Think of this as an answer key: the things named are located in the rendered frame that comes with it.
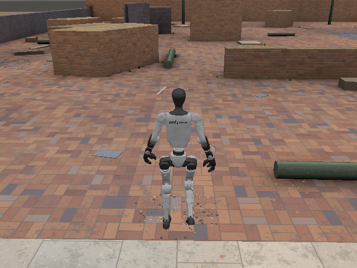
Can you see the right robot upper arm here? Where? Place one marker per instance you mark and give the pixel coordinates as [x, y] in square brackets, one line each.
[199, 127]

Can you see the robot right forearm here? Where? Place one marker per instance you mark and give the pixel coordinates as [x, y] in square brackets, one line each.
[207, 149]

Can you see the left robot upper arm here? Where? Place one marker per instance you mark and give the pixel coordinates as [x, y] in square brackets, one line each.
[157, 126]

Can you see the robot left shin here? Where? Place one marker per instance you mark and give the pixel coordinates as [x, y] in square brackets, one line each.
[165, 203]

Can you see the right robot foot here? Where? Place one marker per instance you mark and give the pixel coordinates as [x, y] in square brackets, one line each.
[190, 221]

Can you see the robot left hand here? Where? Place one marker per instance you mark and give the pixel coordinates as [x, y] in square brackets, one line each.
[151, 156]

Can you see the robot right hand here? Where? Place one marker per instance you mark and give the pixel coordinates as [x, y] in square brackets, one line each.
[212, 163]

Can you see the robot left forearm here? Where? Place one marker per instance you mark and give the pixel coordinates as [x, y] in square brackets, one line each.
[149, 146]

